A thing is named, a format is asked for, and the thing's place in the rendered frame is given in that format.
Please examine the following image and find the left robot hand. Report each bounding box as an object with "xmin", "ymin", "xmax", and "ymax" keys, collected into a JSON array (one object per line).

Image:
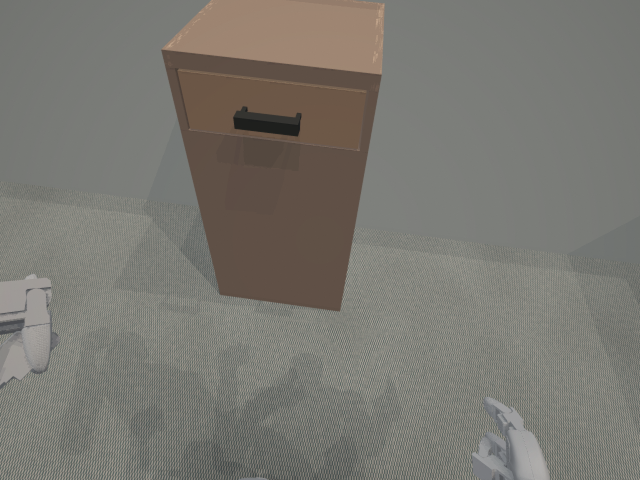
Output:
[{"xmin": 0, "ymin": 274, "xmax": 60, "ymax": 390}]

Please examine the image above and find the handle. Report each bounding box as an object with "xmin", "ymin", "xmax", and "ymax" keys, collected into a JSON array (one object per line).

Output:
[{"xmin": 233, "ymin": 106, "xmax": 301, "ymax": 137}]

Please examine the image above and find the drawer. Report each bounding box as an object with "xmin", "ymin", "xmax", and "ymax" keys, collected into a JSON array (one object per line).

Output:
[{"xmin": 177, "ymin": 69, "xmax": 367, "ymax": 149}]

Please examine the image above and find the right robot hand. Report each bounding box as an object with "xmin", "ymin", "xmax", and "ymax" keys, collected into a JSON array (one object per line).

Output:
[{"xmin": 472, "ymin": 397, "xmax": 550, "ymax": 480}]

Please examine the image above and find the cabinet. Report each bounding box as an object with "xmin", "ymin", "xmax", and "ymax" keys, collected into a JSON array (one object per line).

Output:
[{"xmin": 161, "ymin": 0, "xmax": 385, "ymax": 312}]

